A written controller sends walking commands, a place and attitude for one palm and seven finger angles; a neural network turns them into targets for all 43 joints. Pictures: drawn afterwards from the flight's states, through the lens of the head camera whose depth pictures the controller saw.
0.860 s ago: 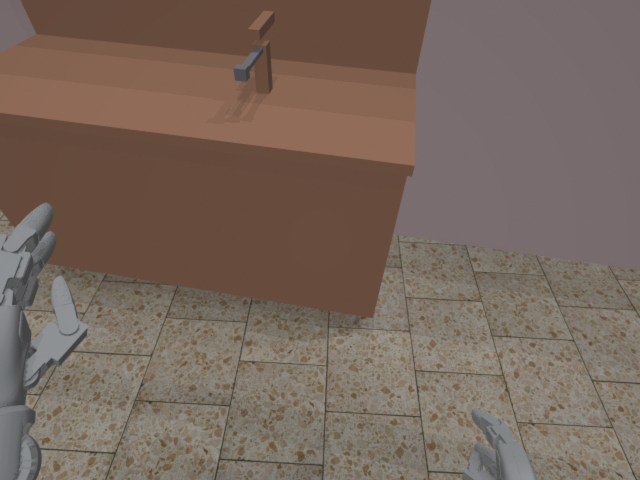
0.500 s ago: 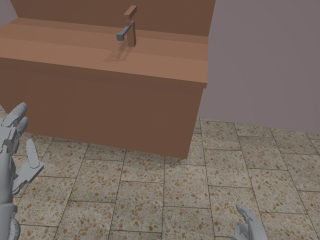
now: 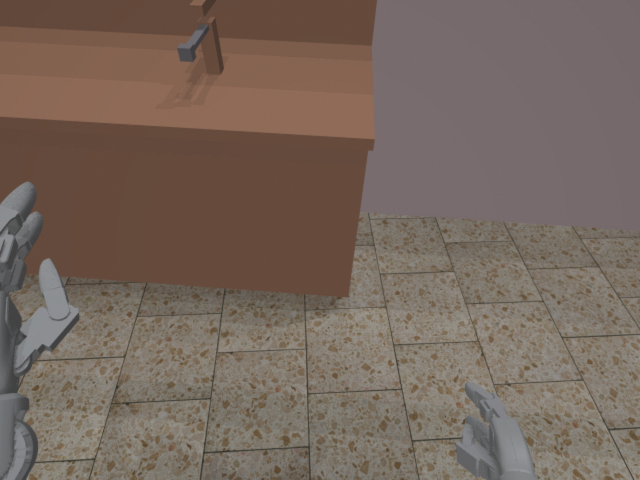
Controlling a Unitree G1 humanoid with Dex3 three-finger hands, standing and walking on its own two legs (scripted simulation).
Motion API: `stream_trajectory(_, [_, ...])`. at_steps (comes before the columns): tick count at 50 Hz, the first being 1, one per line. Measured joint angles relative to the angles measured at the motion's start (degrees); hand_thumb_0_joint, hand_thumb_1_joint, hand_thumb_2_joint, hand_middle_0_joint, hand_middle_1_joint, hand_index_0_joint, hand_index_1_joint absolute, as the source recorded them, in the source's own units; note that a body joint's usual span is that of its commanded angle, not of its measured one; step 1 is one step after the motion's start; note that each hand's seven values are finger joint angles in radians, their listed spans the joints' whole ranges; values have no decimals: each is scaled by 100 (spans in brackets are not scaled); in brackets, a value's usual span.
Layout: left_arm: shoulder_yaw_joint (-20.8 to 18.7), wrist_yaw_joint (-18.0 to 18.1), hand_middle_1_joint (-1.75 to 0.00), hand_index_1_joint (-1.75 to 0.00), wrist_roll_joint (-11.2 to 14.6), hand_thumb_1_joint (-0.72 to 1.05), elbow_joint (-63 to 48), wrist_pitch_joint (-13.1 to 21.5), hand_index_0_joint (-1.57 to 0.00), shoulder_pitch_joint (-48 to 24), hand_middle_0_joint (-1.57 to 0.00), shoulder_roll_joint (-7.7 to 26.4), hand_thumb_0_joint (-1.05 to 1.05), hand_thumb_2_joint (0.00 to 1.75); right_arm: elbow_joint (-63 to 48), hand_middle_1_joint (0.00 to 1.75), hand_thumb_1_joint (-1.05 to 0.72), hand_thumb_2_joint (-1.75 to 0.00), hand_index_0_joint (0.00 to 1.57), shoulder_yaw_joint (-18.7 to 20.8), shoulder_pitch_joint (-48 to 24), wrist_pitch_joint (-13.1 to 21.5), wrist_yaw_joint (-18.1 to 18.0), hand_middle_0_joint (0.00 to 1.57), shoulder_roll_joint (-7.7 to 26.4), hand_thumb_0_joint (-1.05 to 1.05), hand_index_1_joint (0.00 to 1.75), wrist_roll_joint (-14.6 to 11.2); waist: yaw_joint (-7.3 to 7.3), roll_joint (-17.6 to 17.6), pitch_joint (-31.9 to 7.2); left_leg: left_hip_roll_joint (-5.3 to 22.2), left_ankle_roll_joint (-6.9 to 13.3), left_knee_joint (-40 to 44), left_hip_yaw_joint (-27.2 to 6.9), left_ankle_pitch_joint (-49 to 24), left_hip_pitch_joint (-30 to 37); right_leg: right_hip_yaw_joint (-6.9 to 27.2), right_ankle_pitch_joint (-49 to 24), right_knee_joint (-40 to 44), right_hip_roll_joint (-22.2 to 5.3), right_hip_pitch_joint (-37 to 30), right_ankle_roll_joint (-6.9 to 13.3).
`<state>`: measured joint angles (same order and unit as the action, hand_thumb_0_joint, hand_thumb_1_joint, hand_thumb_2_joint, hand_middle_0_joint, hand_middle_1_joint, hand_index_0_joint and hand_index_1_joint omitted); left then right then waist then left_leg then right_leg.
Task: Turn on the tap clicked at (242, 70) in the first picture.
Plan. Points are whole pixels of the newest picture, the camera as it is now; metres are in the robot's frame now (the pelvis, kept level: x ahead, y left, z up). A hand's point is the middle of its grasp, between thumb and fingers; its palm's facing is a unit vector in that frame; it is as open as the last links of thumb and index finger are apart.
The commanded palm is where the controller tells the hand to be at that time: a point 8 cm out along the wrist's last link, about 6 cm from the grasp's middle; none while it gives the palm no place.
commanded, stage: turn to face it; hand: left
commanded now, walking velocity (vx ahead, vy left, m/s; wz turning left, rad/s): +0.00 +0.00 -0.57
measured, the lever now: (186, 52) +0.88 +0.37 +0.11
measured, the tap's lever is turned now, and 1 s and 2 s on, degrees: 0 0 0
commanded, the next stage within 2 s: take the last steps up to it in 0.50 s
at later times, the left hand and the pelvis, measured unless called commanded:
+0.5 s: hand (197, 289) +0.25 +0.14 +0.17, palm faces +0.21 -0.89 -0.41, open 7.4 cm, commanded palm +0.20 +0.21 +0.19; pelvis -0.02 -0.03 -0.01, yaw -13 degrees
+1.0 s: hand (203, 286) +0.25 +0.14 +0.18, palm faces +0.19 -0.88 -0.43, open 7.4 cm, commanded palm +0.21 +0.19 +0.19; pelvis -0.02 -0.04 +0.00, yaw -16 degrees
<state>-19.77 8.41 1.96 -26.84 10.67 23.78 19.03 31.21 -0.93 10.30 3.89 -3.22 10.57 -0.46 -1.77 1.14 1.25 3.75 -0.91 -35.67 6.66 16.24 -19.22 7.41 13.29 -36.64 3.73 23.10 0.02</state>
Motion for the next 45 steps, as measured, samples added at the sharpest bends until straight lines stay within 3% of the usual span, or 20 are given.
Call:
stream_trajectory(6, [-5, -27, -31, -30, 28, 89, -223, 72, -21, 138, -21, -13, 1, 90, 32, 30, -90, -90, 20, 109, 51, -152, 69, 20, 114, 1, 30, 27, 95, -42, 9, -5, -59, -350, -9, 366, -239, 156, 42, -252, 132, 276, 48])
stream_trajectory(12, [-190, -24, -31, -30, 33, 88, -250, 144, -21, 284, -21, 147, 1, 90, 79, 30, -90, -90, 20, 159, 180, -284, 45, 20, 180, 1, 30, 0, 138, 71, 61, -79, 32, -29, 190, -14, -73, 449, 11, -247, 176, 340, -11])
stream_trajectory(16, [-273, -31, -31, -30, 52, 89, -27, 122, -21, 312, -21, 170, 1, 90, 82, 30, -90, -90, 20, 161, 279, -149, -10, 20, 115, 1, 30, -23, 81, -83, 85, 134, 19, -94, 385, 111, 68, -261, 970, -1525, -65, 619, -190])
stream_trajectory(20, [-150, -26, -31, -30, 15, 89, 84, 72, -21, 242, -21, 75, 1, 90, 102, 30, -90, -90, 20, 48, 394, 54, 80, 20, 41, 1, 30, -33, -17, -288, 73, 504, -162, -286, 552, 251, 183, -913, 892, -904, -357, 48, -253])
stream_trajectory(21, [-126, -29, -31, -30, -11, 89, 87, 78, -21, 174, -21, 96, 1, 90, 79, 30, -90, -90, 20, 13, 416, 105, 111, 20, 20, 1, 30, -31, -10, -292, 72, 576, -217, -453, 563, 331, 125, -962, 617, -524, -383, -154, -182])
stream_trajectory(22, [-80, -36, -31, -30, -47, 89, 115, 103, -21, 53, -21, 68, 1, 90, 91, 30, -90, -90, 20, -6, 383, 135, 137, 20, 26, 1, 30, -28, 10, -360, 114, 658, -217, -668, 479, 429, 22, -1010, 517, -494, -298, -153, 13])
stream_trajectory(24, [35, -42, -31, -30, -67, 89, 156, 123, -21, -148, -21, -18, 1, 90, 199, 30, -90, -90, 20, -11, 239, 119, 169, 20, 63, 1, 30, -15, 70, -392, 177, 458, -211, -1467, 0, 1025, -329, -1013, 531, -590, -202, -37, 317])
stream_trajectory(26, [95, -39, -31, -30, -39, 89, 99, 126, -21, -119, -21, -71, 1, 90, 280, 30, -90, -90, 20, -2, 88, 42, 183, 20, 104, 1, 30, 12, 152, -354, 225, 160, -227, -2325, -355, 1065, -622, -914, 426, -428, -141, -33, 430])
stream_trajectory(28, [68, -57, -31, -30, -14, 89, -21, 183, -21, 119, -21, -23, 1, 90, 278, 30, -90, -90, 20, 11, 19, -45, 176, 20, 126, 1, 30, 18, 265, -301, 207, -20, -241, -2655, -486, 932, -735, -805, 212, -130, -79, -84, 431])
stream_trajectory(32, [-102, -84, -31, -30, 2, 88, -228, 312, -21, 555, -22, 271, 1, 90, 204, 30, -90, -90, 20, 71, 119, -116, 106, 20, 173, 1, 30, 32, 358, -133, 25, -180, -154, -1811, -467, 852, -485, -607, -161, 421, 1, -151, 458])
stream_trajectory(38, [-114, 10, -31, -30, -48, 88, -180, 344, -22, 534, -22, 387, 1, 90, 269, 30, -90, -90, 20, 160, 416, -83, -27, 20, 432, 1, 30, 35, 376, -95, -288, -268, 195, 580, -342, 512, 525, -637, -261, 671, 45, -207, 373])
stream_trajectory(40, [-89, 22, -31, -30, -69, 88, -48, 328, -22, 499, -21, 309, 1, 90, 326, 30, -91, -90, 20, 188, 476, -89, -78, 20, 432, 1, 30, 41, 355, -51, -325, -295, 208, 681, -312, 47, 644, -622, 352, 322, 12, -191, 245])
stream_trajectory(43, [-66, 25, -31, -30, -161, 88, 229, 256, -21, 525, -21, 173, 1, 90, 403, 30, -91, -90, 20, 202, 622, -10, -115, 20, 365, 1, 30, 59, 412, -168, -506, -256, 229, 631, -390, 128, 716, -900, 964, -736, -105, -22, 51])
stream_trajectory(45, [-40, 26, -31, -30, -198, 88, 349, 206, -21, 514, -21, 121, 1, 90, 479, 30, -91, -90, 20, 181, 698, 75, -114, 20, 287, 1, 30, 71, 400, -252, -563, -211, 176, 609, -450, 186, 771, -1110, 1136, -867, -224, -105, -22])
